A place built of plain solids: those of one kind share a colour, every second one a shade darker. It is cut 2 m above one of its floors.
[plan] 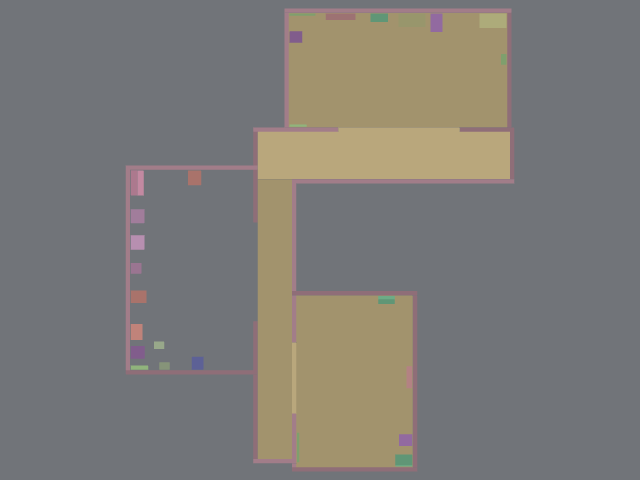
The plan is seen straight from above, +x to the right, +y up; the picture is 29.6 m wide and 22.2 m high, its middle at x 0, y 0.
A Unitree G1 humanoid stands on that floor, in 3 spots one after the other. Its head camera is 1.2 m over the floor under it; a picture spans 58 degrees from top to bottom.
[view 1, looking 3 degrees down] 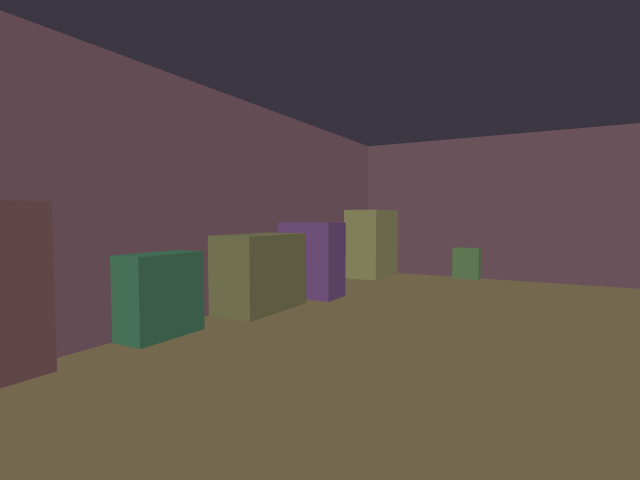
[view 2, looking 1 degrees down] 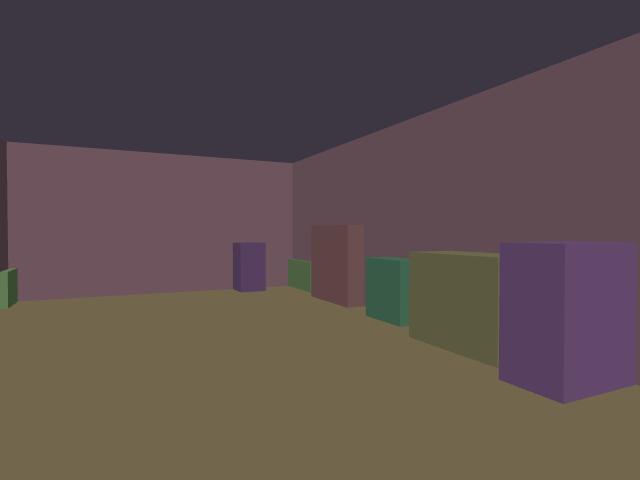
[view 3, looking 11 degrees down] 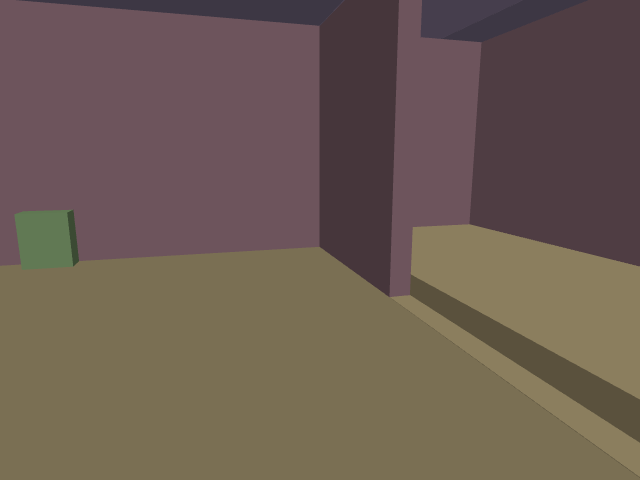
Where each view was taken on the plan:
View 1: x -0.27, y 6.77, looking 29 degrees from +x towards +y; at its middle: highchair_pram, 6.15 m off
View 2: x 7.61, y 6.77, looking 154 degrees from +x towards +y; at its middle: bookcase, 7.76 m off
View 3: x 3.19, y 6.77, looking -16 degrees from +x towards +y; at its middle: wall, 5.80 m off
